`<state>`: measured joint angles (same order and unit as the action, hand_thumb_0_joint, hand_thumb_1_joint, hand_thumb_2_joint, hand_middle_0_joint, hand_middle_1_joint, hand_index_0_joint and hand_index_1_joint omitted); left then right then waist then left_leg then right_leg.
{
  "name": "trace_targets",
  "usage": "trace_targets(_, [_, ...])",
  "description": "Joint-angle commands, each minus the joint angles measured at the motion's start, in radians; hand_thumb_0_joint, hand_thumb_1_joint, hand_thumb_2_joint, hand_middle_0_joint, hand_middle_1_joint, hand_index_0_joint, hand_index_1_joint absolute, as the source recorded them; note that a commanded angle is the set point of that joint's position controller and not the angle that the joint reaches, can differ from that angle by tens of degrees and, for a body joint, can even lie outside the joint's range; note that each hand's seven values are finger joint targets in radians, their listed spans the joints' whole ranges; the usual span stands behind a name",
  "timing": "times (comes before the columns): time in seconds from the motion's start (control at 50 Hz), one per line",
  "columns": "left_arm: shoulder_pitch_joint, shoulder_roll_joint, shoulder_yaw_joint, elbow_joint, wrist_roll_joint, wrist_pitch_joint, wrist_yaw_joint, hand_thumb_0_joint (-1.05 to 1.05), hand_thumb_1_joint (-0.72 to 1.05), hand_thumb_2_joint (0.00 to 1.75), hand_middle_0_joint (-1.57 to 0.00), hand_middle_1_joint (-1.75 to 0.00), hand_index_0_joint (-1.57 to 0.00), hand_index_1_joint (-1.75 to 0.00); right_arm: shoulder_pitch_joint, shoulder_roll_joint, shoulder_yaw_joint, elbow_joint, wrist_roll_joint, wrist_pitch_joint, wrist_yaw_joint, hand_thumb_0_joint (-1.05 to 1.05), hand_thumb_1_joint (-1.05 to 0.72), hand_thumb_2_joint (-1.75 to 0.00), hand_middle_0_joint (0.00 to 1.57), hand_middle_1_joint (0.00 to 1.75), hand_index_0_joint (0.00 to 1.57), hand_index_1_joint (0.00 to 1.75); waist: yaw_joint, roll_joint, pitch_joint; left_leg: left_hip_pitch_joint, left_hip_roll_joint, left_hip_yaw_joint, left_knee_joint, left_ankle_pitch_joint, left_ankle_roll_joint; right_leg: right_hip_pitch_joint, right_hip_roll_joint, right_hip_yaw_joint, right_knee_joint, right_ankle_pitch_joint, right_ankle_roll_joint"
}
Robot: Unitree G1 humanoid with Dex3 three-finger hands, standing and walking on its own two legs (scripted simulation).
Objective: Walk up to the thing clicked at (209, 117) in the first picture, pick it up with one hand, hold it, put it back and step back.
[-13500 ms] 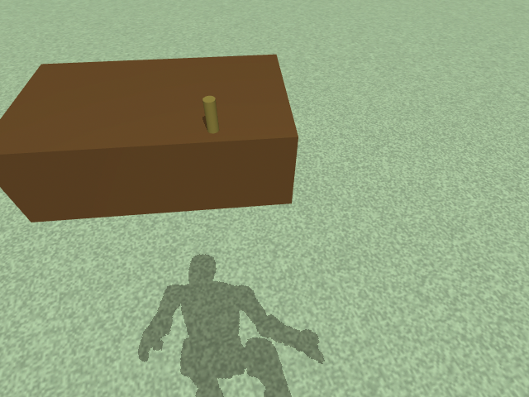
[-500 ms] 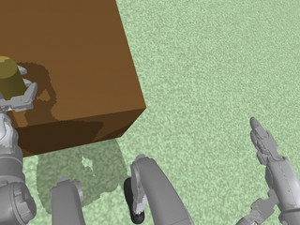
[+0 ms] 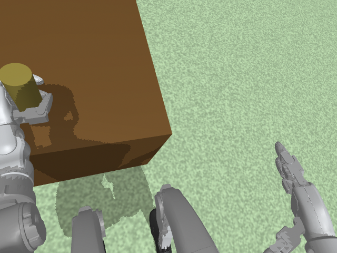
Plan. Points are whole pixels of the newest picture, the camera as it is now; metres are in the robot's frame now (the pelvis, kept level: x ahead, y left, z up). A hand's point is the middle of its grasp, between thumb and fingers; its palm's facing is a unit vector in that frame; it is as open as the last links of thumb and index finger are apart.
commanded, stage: settle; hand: left
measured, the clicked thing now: (26, 96) +0.50 +0.19 -0.02
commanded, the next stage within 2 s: lift in 0.36 s
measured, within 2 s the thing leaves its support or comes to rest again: neither
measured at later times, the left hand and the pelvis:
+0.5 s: hand (32, 88) +0.51 +0.18 -0.01, palm faces +0.13 -0.99 -0.01, open 6.7 cm; pelvis +0.00 -0.01 +0.02, yaw +0 degrees
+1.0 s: hand (17, 88) +0.46 +0.18 +0.06, palm faces +0.12 -0.99 -0.01, open 6.7 cm; pelvis +0.02 +0.00 +0.06, yaw +1 degrees
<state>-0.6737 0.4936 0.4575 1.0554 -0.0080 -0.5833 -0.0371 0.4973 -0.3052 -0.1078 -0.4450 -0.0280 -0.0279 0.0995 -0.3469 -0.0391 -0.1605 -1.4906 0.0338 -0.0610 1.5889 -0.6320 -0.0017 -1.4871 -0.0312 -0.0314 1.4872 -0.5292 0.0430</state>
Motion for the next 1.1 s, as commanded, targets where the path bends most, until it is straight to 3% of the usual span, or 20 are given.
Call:
trace_targets(0.0, [-0.357,0.179,0.006,-0.204,-0.017,-0.074,-0.004,0.00,0.49,1.39,-1.44,-1.49,-1.44,-1.50,0.074,-0.157,-0.132,-0.130,0.003,-0.044,-0.025,0.00,0.56,-0.05,0.05,0.05,0.05,0.05,0.023,0.320,-0.540,0.464,-0.022,-0.008,-0.248,0.307,-0.013,0.290,0.053,-0.028,-0.138,0.226,-0.072])
trace_targets(0.1, [-0.369,0.199,0.014,-0.212,-0.015,-0.078,0.003,0.00,0.48,1.42,-1.44,-1.50,-1.44,-1.52,0.049,-0.162,-0.135,-0.126,0.000,-0.042,-0.030,0.00,0.57,-0.05,0.05,0.05,0.05,0.05,0.031,0.325,-0.546,0.479,-0.022,-0.004,-0.258,0.307,-0.012,0.307,0.051,-0.022,-0.150,0.224,-0.072])
trace_targets(0.14, [-0.382,0.163,-0.020,-0.198,-0.012,-0.076,-0.004,0.00,0.48,1.42,-1.45,-1.51,-1.45,-1.53,0.054,-0.149,-0.121,-0.120,-0.002,-0.044,-0.032,0.00,0.56,-0.05,0.05,0.05,0.05,0.05,0.017,0.323,-0.549,0.493,-0.022,0.001,-0.255,0.314,-0.009,0.310,0.053,-0.019,-0.161,0.233,-0.071])
trace_targets(0.16, [-0.387,0.192,0.002,-0.207,-0.009,-0.078,-0.001,0.00,0.50,1.44,-1.45,-1.52,-1.45,-1.54,0.059,-0.155,-0.127,-0.114,-0.004,-0.043,-0.033,0.00,0.56,-0.05,0.05,0.05,0.05,0.05,0.018,0.322,-0.552,0.473,-0.025,0.007,-0.250,0.305,-0.007,0.325,0.051,-0.014,-0.165,0.230,-0.069])
trace_targets(0.2, [-0.365,0.172,-0.021,-0.176,-0.007,-0.072,-0.009,0.00,0.47,1.42,-1.45,-1.51,-1.45,-1.53,0.049,-0.152,-0.120,-0.092,-0.007,-0.040,-0.035,0.00,0.56,-0.05,0.05,0.05,0.05,0.05,0.027,0.316,-0.544,0.469,-0.027,0.011,-0.248,0.339,-0.005,0.344,0.051,-0.012,-0.171,0.263,-0.068])
trace_targets(0.34, [-0.364,0.211,0.022,-0.157,-0.013,-0.062,-0.002,0.00,0.51,1.44,-1.45,-1.52,-1.45,-1.54,0.047,-0.152,-0.116,-0.063,-0.005,-0.030,-0.037,0.00,0.57,-0.05,0.05,0.05,0.05,0.05,0.037,0.298,-0.519,0.460,-0.022,0.004,-0.281,0.298,-0.008,0.353,0.052,-0.016,-0.186,0.221,-0.070])
trace_targets(0.4, [-0.393,0.191,0.008,-0.167,-0.023,-0.066,-0.018,0.00,0.49,1.45,-1.46,-1.53,-1.46,-1.55,0.026,-0.151,-0.105,-0.078,-0.005,-0.034,-0.041,0.00,0.57,-0.05,0.05,0.05,0.05,0.05,0.035,0.287,-0.537,0.469,-0.023,0.003,-0.290,0.293,-0.009,0.373,0.054,-0.016,-0.192,0.224,-0.069])
trace_targets(0.42, [-0.395,0.145,-0.029,-0.163,-0.028,-0.066,-0.026,0.00,0.50,1.45,-1.46,-1.53,-1.46,-1.54,0.020,-0.146,-0.101,-0.102,-0.003,-0.037,-0.041,0.00,0.56,-0.05,0.05,0.05,0.05,0.05,0.020,0.273,-0.546,0.471,-0.022,0.004,-0.287,0.305,-0.005,0.380,0.055,-0.017,-0.197,0.242,-0.067])
trace_targets(0.46, [-0.410,0.208,0.006,-0.182,-0.027,-0.066,-0.026,0.00,0.54,1.37,-1.45,-1.50,-1.46,-1.50,0.041,-0.156,-0.111,-0.067,-0.004,-0.035,-0.045,0.00,0.55,-0.05,0.05,0.05,0.05,0.05,0.028,0.285,-0.558,0.471,-0.023,0.012,-0.280,0.320,-0.003,0.397,0.052,-0.010,-0.201,0.256,-0.065])
trace_targets(0.48, [-0.370,0.175,-0.007,-0.138,-0.033,-0.060,-0.033,0.00,0.55,1.36,-1.43,-1.50,-1.45,-1.49,0.045,-0.145,-0.105,-0.050,-0.003,-0.037,-0.045,0.00,0.55,-0.05,0.05,0.05,0.05,0.05,0.026,0.271,-0.545,0.459,-0.027,0.017,-0.274,0.320,0.002,0.413,0.049,-0.001,-0.211,0.265,-0.062])
trace_targets(0.54, [-0.362,0.205,0.017,-0.196,-0.036,-0.056,-0.032,0.00,0.54,1.34,-1.40,-1.47,-1.42,-1.47,0.023,-0.172,-0.131,-0.078,0.000,-0.038,-0.049,0.00,0.55,-0.05,0.05,0.05,0.05,0.05,0.048,0.269,-0.591,0.481,-0.030,0.021,-0.282,0.336,0.004,0.456,0.047,0.006,-0.224,0.286,-0.061])
trace_targets(0.66, [-0.328,0.160,-0.005,-0.266,-0.045,-0.047,-0.035,0.00,0.56,1.35,-1.41,-1.48,-1.43,-1.47,0.041,-0.148,-0.107,-0.077,0.001,-0.029,-0.050,0.00,0.55,-0.05,0.05,0.05,0.05,0.05,0.074,0.293,-0.579,0.567,-0.024,0.014,-0.325,0.381,-0.012,0.462,0.055,-0.012,-0.239,0.298,-0.068])
trace_targets(0.76, [-0.256,0.091,-0.037,-0.291,-0.060,-0.022,-0.033,0.00,0.52,1.36,-1.41,-1.48,-1.43,-1.48,0.034,-0.135,-0.114,-0.025,0.002,-0.029,-0.054,0.00,0.55,-0.05,0.05,0.05,0.05,0.05,0.090,0.268,-0.508,0.565,-0.026,0.024,-0.360,0.332,-0.008,0.486,0.053,-0.007,-0.279,0.267,-0.065])
trace_targets(0.8, [-0.244,0.115,-0.027,-0.372,-0.060,-0.022,-0.029,0.00,0.54,1.35,-1.39,-1.46,-1.41,-1.46,0.052,-0.114,-0.086,-0.009,0.003,-0.023,-0.054,0.00,0.56,-0.05,0.05,0.05,0.05,0.05,0.117,0.278,-0.514,0.587,-0.028,0.029,-0.378,0.341,-0.010,0.515,0.051,-0.004,-0.294,0.273,-0.064])
trace_targets(0.88, [-0.167,0.069,-0.035,-0.413,-0.074,-0.006,-0.021,0.00,0.55,1.38,-1.39,-1.48,-1.41,-1.48,0.040,-0.129,-0.117,0.002,0.006,-0.014,-0.063,0.00,0.56,-0.05,0.05,0.05,0.05,0.05,0.134,0.244,-0.484,0.620,-0.022,0.020,-0.427,0.326,-0.016,0.539,0.053,-0.009,-0.318,0.253,-0.066])
trace_targets(0.9, [-0.154,-0.008,-0.100,-0.429,-0.080,-0.001,-0.033,0.00,0.54,1.37,-1.38,-1.46,-1.40,-1.46,0.031,-0.102,-0.085,-0.018,0.008,-0.015,-0.061,0.00,0.56,-0.05,0.05,0.05,0.05,0.05,0.135,0.231,-0.491,0.641,-0.023,0.024,-0.431,0.340,-0.015,0.560,0.054,-0.009,-0.331,0.271,-0.063])
trace_targets(0.92, [-0.126,0.048,-0.043,-0.451,-0.088,0.005,-0.030,0.00,0.56,1.38,-1.39,-1.47,-1.41,-1.47,0.045,-0.116,-0.104,0.016,0.011,-0.010,-0.068,0.00,0.57,-0.05,0.05,0.05,0.05,0.05,0.153,0.234,-0.479,0.640,-0.021,0.020,-0.445,0.340,-0.018,0.567,0.054,-0.011,-0.331,0.263,-0.066])
trace_targets(0.94, [-0.112,-0.017,-0.105,-0.476,-0.087,0.011,-0.037,0.00,0.54,1.36,-1.39,-1.47,-1.41,-1.47,0.037,-0.110,-0.104,-0.006,0.012,-0.012,-0.070,0.00,0.56,-0.05,0.05,0.05,0.05,0.05,0.145,0.207,-0.486,0.657,-0.021,0.025,-0.450,0.355,-0.014,0.598,0.054,-0.008,-0.345,0.290,-0.062])
trace_targets(0.96, [-0.093,-0.011,-0.090,-0.496,-0.096,0.018,-0.037,0.00,0.53,1.37,-1.40,-1.47,-1.41,-1.47,0.040,-0.112,-0.103,-0.005,0.016,-0.010,-0.074,0.00,0.56,-0.05,0.05,0.05,0.05,0.05,0.154,0.186,-0.486,0.660,-0.022,0.028,-0.457,0.351,-0.012,0.622,0.054,-0.006,-0.355,0.297,-0.059])
trace_targets(1.08, [-0.012,-0.081,-0.138,-0.578,-0.113,0.062,-0.028,0.00,0.54,1.38,-1.40,-1.47,-1.41,-1.47,0.051,-0.095,-0.084,0.047,0.019,0.012,-0.087,0.00,0.57,-0.04,0.05,0.05,0.05,0.05,0.179,0.144,-0.388,0.701,-0.017,0.027,-0.525,0.366,-0.019,0.653,0.052,-0.009,-0.401,0.299,-0.057])
